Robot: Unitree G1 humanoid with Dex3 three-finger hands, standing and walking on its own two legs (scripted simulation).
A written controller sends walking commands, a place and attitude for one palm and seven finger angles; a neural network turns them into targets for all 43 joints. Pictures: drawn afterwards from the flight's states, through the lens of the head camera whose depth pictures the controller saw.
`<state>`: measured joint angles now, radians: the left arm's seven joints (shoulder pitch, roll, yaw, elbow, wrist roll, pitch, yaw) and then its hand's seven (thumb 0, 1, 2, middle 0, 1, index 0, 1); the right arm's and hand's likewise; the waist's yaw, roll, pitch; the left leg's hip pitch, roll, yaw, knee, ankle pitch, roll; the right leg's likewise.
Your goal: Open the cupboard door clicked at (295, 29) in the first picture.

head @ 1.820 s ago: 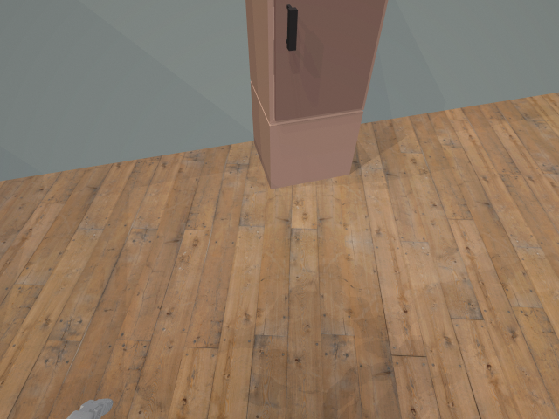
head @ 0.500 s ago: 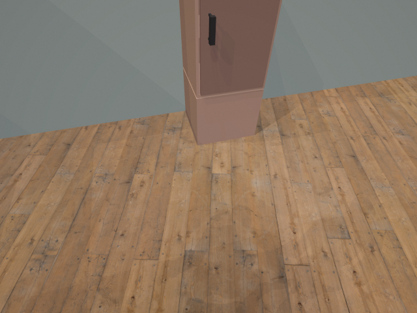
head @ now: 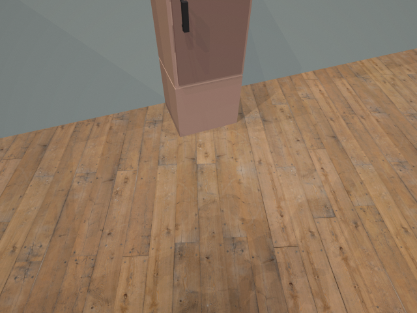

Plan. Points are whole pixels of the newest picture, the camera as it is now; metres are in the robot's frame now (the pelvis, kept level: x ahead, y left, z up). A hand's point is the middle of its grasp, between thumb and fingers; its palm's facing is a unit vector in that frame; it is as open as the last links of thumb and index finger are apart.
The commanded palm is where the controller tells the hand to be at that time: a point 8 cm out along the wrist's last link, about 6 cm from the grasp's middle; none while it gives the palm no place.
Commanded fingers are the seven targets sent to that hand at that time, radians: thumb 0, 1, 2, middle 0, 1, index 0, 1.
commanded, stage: walk to a spot facing it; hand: left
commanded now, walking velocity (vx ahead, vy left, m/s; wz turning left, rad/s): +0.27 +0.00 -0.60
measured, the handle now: (183, 15) +1.29 +0.21 +0.03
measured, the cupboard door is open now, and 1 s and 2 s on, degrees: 0 0 0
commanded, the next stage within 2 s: turn to face it in 1.94 s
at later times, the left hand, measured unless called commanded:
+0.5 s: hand out of the picture +0.08 +0.22 -0.17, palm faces -0.12 -0.98 -0.17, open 7.4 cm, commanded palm none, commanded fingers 0.00 0.90 0.90 -0.20 -0.30 -0.20 -0.30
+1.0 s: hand (206, 193) +0.46 +0.04 -0.16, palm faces -0.62 -0.78 -0.13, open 7.4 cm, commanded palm none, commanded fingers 0.00 0.90 0.90 -0.20 -0.30 -0.20 -0.30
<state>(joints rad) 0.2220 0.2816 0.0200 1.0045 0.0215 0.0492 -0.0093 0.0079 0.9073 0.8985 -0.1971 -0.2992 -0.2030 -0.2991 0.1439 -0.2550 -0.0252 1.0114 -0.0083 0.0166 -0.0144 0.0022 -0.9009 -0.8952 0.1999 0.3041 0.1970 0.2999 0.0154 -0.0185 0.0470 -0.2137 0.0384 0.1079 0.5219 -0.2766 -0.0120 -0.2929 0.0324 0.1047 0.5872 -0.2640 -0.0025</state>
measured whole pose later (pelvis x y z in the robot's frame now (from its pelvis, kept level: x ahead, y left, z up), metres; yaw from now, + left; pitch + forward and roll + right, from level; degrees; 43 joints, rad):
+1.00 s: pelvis +0.25 -0.01 +0.00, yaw -33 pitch +0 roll -1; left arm 0.04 0.19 0.06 0.93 0.04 0.02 -0.05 0.01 0.91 0.90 -0.19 -0.30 -0.20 -0.30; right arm 0.56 -0.13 -0.03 1.13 -0.03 -0.07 -0.03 0.00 -0.91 -0.90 0.20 0.30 0.19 0.30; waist -0.09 -0.02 0.09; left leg 0.10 0.08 0.35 0.33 -0.42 -0.02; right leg -0.57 -0.04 -0.14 0.74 -0.19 -0.04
